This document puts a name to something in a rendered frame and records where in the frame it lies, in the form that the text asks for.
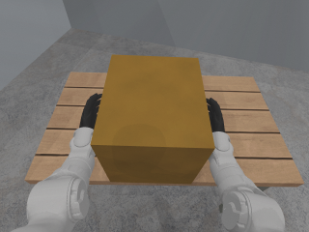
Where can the robot left forearm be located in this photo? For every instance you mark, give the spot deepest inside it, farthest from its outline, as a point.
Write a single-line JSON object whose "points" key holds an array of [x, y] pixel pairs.
{"points": [[80, 161]]}

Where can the carton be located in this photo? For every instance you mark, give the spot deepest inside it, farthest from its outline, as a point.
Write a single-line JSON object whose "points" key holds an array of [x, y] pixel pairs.
{"points": [[153, 124]]}

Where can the robot left upper arm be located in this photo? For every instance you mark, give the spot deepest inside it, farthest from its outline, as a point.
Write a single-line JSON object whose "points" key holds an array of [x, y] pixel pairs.
{"points": [[56, 205]]}

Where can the robot right upper arm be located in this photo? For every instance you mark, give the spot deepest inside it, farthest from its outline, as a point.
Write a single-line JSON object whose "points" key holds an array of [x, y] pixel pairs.
{"points": [[245, 211]]}

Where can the robot right forearm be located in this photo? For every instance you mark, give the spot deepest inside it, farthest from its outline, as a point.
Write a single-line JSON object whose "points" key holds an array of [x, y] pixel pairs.
{"points": [[225, 170]]}

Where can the table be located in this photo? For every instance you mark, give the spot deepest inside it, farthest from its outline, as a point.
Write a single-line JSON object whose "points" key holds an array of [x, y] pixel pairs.
{"points": [[259, 147]]}

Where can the right robot hand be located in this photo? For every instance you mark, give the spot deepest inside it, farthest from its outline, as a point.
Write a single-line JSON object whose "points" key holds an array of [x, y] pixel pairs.
{"points": [[215, 114]]}

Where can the left robot hand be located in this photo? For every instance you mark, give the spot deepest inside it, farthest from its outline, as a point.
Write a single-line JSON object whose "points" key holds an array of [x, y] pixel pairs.
{"points": [[89, 114]]}

